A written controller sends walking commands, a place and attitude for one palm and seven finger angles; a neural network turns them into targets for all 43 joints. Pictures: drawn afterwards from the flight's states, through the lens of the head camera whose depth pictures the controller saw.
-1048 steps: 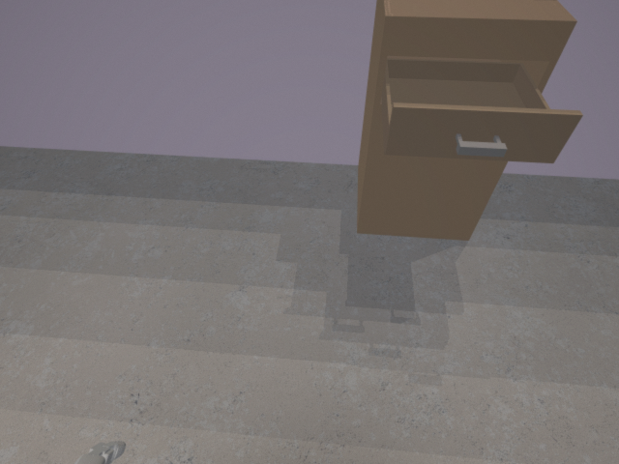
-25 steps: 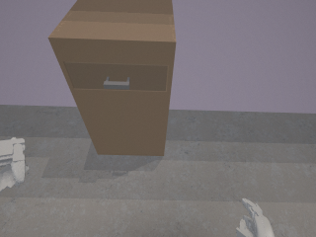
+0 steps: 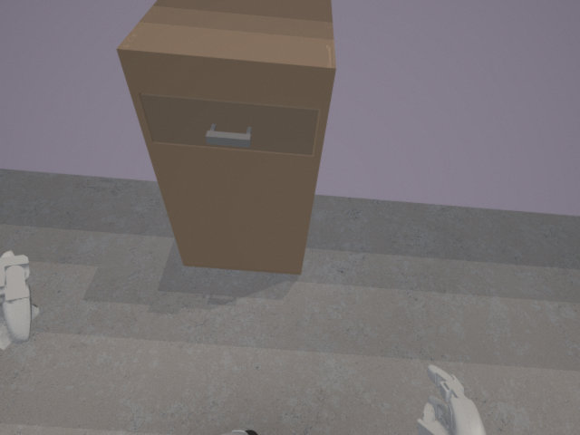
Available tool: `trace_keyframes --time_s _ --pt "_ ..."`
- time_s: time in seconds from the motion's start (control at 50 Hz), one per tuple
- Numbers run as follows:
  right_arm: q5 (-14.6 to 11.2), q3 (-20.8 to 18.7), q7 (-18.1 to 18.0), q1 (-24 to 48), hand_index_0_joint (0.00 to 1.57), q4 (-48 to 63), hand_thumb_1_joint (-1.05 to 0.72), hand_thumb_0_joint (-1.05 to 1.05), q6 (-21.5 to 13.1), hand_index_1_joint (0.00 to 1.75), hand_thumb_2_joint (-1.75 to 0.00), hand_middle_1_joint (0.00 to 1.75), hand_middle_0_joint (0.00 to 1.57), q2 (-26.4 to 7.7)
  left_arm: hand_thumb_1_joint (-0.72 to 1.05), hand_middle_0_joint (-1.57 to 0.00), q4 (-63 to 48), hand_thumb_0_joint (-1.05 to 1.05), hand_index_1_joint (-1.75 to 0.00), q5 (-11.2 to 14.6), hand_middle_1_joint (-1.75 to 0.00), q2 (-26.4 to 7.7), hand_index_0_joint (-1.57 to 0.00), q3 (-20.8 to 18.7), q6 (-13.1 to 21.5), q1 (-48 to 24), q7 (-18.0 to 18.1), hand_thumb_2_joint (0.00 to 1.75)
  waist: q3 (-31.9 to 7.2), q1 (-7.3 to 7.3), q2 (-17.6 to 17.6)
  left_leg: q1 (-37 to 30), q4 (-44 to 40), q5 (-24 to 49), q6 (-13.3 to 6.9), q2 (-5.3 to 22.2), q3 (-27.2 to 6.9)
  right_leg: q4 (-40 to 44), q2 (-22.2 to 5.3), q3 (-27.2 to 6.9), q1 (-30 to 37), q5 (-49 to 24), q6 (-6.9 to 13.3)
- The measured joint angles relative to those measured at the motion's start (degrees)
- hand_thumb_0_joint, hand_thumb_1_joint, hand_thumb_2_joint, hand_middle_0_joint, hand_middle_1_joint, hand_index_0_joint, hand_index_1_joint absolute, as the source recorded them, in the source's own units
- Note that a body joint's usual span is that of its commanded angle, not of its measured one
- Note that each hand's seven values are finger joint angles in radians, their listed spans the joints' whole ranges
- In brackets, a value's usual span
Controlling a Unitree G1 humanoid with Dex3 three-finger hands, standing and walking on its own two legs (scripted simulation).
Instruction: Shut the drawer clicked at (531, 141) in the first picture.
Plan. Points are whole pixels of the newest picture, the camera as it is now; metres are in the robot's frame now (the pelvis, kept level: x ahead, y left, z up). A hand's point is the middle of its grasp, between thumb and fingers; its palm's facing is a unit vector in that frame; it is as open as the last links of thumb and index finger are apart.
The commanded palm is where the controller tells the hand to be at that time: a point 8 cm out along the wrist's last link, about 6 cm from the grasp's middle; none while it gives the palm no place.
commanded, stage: step back with the hand held close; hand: left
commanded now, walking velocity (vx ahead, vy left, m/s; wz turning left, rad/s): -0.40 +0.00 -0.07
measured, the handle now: (230, 134) +0.78 +0.21 -0.07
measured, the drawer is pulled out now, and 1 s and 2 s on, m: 0.00 0.00 0.00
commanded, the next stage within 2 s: stop stepping back and stand still in 0.34 s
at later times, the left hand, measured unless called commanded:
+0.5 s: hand out of the picture +0.12 +0.26 +0.17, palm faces +0.29 -0.85 -0.44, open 3.2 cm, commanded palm +0.05 +0.30 +0.18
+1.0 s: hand out of the picture +0.04 +0.27 +0.18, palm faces +0.19 -0.86 -0.47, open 3.2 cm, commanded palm +0.00 +0.32 +0.18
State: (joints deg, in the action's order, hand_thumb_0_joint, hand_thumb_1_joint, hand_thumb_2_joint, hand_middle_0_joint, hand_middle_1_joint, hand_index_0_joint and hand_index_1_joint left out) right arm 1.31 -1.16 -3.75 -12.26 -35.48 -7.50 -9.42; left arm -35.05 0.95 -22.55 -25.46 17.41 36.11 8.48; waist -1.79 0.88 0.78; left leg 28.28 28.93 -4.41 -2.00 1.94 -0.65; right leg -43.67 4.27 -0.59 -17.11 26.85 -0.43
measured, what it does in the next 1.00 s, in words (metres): walks backwards: right foot, then left foot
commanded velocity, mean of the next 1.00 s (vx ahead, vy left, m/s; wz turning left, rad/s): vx -0.07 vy -0.05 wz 0.01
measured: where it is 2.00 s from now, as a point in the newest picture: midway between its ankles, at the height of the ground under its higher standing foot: outside the picture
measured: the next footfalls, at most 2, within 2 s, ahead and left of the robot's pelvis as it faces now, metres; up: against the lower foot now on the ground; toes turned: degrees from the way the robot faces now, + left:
right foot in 0.06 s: -0.08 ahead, -0.14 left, +0.00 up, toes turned -1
left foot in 0.68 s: +0.00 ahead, +0.12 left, +0.00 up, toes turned -8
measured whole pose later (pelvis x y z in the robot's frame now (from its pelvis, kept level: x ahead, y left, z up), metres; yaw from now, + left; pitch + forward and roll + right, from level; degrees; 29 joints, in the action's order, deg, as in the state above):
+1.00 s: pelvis -0.18 +0.06 +0.00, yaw -9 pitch -1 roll -2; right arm 1.6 1.5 -3.8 -12.5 -35.3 -4.7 -9.4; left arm -40.0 2.3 -26.5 -22.2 9.7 38.7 7.5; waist 0.0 0.6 -2.7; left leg 27.8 43.2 -17.4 0.8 0.2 1.3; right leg -27.5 2.0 4.7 -13.5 13.1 4.7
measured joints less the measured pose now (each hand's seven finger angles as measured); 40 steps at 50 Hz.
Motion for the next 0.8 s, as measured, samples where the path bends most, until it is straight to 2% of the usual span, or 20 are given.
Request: trace_keyframes --time_s 0.02,0.06,0.1,0.16,0.24,0.3,0.34,0.4,0.44,0.5,0.54,0.58,0.62,0.64,0.68,0.72,0.74,0.8 --pt "0.32 0.38 0.24 0.42 0.20 -0.37 -0.90 0.01 -0.43 0.30 -0.90 0.30 0.20 0.32 0.89 -1.41 -0.07 0.01 -1.60 0.34 -1.60 0.37 -1.41 0.27 0.09 -0.03 -0.04 0.89 -0.31 0.57 -0.39 0.32 -1.27 1.05 0.31 0.28 0.67 5.12 -0.69 0.34 2.70 -0.26 0.41" --pt "0.91 1.19 0.67 2.07 0.20 -0.64 -0.90 0.01 -0.74 0.30 -0.90 0.30 0.20 1.01 0.89 -1.41 -0.47 0.01 -1.60 0.65 -1.60 0.15 -1.41 0.45 0.40 -0.66 -0.28 0.89 -0.11 1.74 -2.26 1.59 -2.45 2.74 0.78 0.36 3.03 15.45 -2.75 -0.68 6.93 -6.34 1.58" --pt "1.17 1.59 0.58 4.76 0.20 -1.58 -0.90 0.01 -0.33 0.30 -0.90 0.30 0.20 0.68 0.89 -1.41 0.66 0.01 -1.60 0.49 -1.60 0.62 -1.41 2.10 0.85 -3.36 -1.12 0.89 1.93 2.18 -1.09 2.21 -2.46 3.90 1.20 2.02 3.78 16.87 -1.70 -1.57 6.65 -5.92 0.93" --pt "-0.01 1.61 0.21 5.64 0.21 -1.61 -0.90 0.01 0.70 0.30 -0.90 0.30 0.20 0.41 0.89 -1.41 0.74 0.01 -1.60 0.78 -1.60 -0.44 -1.41 4.12 0.05 -5.35 -2.31 0.89 3.85 0.24 0.24 0.89 -3.89 5.94 1.27 2.94 3.01 15.57 -0.48 -1.07 6.81 -6.44 0.11" --pt "-1.03 1.45 -0.33 2.96 0.21 0.30 -0.90 0.01 1.77 0.30 -0.90 0.30 0.20 -0.56 0.89 -1.41 -0.67 0.01 -1.60 1.92 -1.60 -3.38 -1.41 3.08 0.43 -1.52 -3.37 0.89 2.92 -2.84 -0.31 0.50 -1.64 4.31 1.54 2.45 2.18 13.15 -0.58 -0.69 7.31 -5.45 0.06" --pt "-1.04 0.46 -0.98 0.43 0.20 0.49 -0.90 0.01 2.00 0.30 -0.90 0.30 0.20 -2.37 0.89 -1.41 -0.46 0.01 -1.60 2.38 -1.60 -4.27 -1.41 2.15 1.14 0.93 -3.32 0.89 1.62 -3.38 -0.42 0.74 1.31 0.04 2.10 0.97 0.74 12.28 -1.13 -0.97 7.84 -4.95 -0.28" --pt "-1.01 -0.24 -1.44 -0.90 0.20 -0.01 -0.90 0.01 2.13 0.30 -0.90 0.30 0.20 -3.61 0.89 -1.41 0.43 0.01 -1.60 2.40 -1.60 -4.19 -1.41 1.70 1.59 1.21 -2.96 0.89 1.26 -3.20 -0.25 0.57 2.00 0.03 2.00 0.27 0.12 12.03 -1.38 -1.18 8.22 -4.92 -0.88" --pt "-1.06 -0.85 -2.10 -1.81 0.20 -0.86 -0.90 0.01 1.78 0.30 -0.90 0.30 0.20 -4.74 0.89 -1.41 1.95 0.01 -1.60 2.50 -1.60 -3.36 -1.41 1.40 1.90 -0.83 -2.46 0.89 1.81 -2.73 0.10 0.24 0.56 5.04 0.18 -0.09 -0.05 11.19 -1.46 -1.19 7.78 -4.61 -1.31" --pt "-0.58 -0.97 -2.07 -1.15 0.20 -1.11 -0.90 0.01 1.51 0.30 -0.90 0.30 0.20 -4.16 0.89 -1.41 3.34 0.01 -1.60 2.36 -1.60 -2.79 -1.41 0.82 1.88 -2.97 -2.39 0.89 2.64 -2.61 -0.08 0.20 -2.33 6.92 -0.72 -0.23 -0.01 7.32 -0.51 -1.57 5.32 -1.08 -0.16" --pt "-0.10 -0.63 -1.04 -0.04 0.20 -0.13 -0.90 0.01 0.84 0.30 -0.90 0.30 0.20 -2.31 0.89 -1.41 3.21 0.01 -1.60 2.43 -1.60 -2.84 -1.41 0.31 0.84 -3.77 -2.44 0.89 3.69 -2.50 -0.15 0.26 -7.96 8.15 -0.37 0.15 -0.25 4.64 1.47 0.43 3.38 3.73 1.65" --pt "-0.24 0.02 -0.04 0.38 0.20 1.23 -0.90 0.01 0.15 0.30 -0.90 0.30 0.20 -1.11 0.89 -1.41 0.36 0.01 -1.60 2.64 -1.60 -3.54 -1.41 0.14 -0.24 -1.47 -2.39 0.89 3.77 -1.83 -1.39 2.02 -7.23 3.96 1.10 -0.24 0.89 10.94 0.99 1.75 4.53 3.59 3.07" --pt "-0.11 0.60 0.42 0.84 0.20 1.34 -0.90 0.01 0.19 0.30 -0.90 0.30 0.20 -0.66 0.89 -1.41 -3.25 0.01 -1.60 2.45 -1.60 -3.47 -1.41 0.89 -1.53 1.36 -2.36 0.89 4.08 -0.84 -2.05 4.51 2.73 -4.66 3.09 -1.29 0.65 11.99 -0.28 1.70 3.83 -6.16 3.19" --pt "0.00 1.09 0.30 -0.02 0.20 0.22 -0.90 0.01 0.85 0.30 -0.90 0.30 0.20 -0.18 0.89 -1.41 -5.64 0.01 -1.60 1.85 -1.60 -2.91 -1.41 1.96 -2.57 3.33 -2.30 0.89 2.30 0.79 -3.02 4.01 14.16 -10.17 3.53 -2.33 0.30 10.76 -1.97 1.53 3.25 -7.72 2.72" --pt "0.02 1.41 0.02 -0.71 0.20 -0.36 -0.90 0.01 1.10 0.30 -0.90 0.30 0.20 -0.03 0.89 -1.41 -5.88 0.01 -1.60 1.57 -1.60 -2.31 -1.41 2.39 -2.89 3.43 -2.07 0.89 0.96 1.38 -3.28 1.89 15.49 -11.90 3.35 -2.25 0.50 10.50 -3.04 2.13 3.11 -6.86 2.03" --pt "-0.24 2.01 -0.85 -1.60 0.20 -0.71 -0.90 0.01 0.67 0.30 -0.90 0.30 0.20 -0.54 0.89 -1.41 -4.88 0.01 -1.60 1.18 -1.60 -0.56 -1.41 2.96 -3.67 0.95 -1.38 0.89 -0.99 1.93 -2.28 -3.87 8.98 -12.05 2.51 -1.32 -0.44 8.29 -4.27 4.03 1.51 -4.57 0.69" --pt "-0.63 2.24 -1.66 -0.11 0.20 -2.12 -0.90 0.01 -0.26 0.30 -0.90 0.30 0.20 0.36 0.89 -1.42 -0.17 0.01 -1.60 0.79 -1.60 0.40 -1.41 3.08 -4.30 -5.68 -0.53 0.89 0.92 1.21 -3.25 -4.24 7.50 -7.80 -0.10 -2.95 0.04 3.65 -4.98 2.23 -0.33 -1.67 0.07" --pt "-0.65 2.58 -1.65 0.56 0.20 -2.57 -0.90 0.01 -0.51 0.30 -0.90 0.30 0.20 1.05 0.89 -1.42 2.41 0.01 -1.60 0.64 -1.60 0.72 -1.42 2.93 -4.96 -8.29 -0.23 0.89 1.83 0.72 -3.69 -5.06 5.87 -6.18 -0.69 -3.45 0.30 0.64 -4.56 0.86 -1.36 -0.46 0.09" --pt "-0.33 3.99 -0.25 0.77 0.20 -2.03 -0.90 0.01 -0.86 0.30 -0.90 0.30 0.20 3.11 0.89 -1.41 4.70 0.01 -1.60 0.57 -1.60 0.68 -1.41 2.49 -7.53 -9.30 0.04 0.89 2.83 -1.49 -4.08 -8.52 -2.09 -1.67 -0.12 -3.36 0.18 -3.50 -2.45 0.20 -2.82 0.15 0.67"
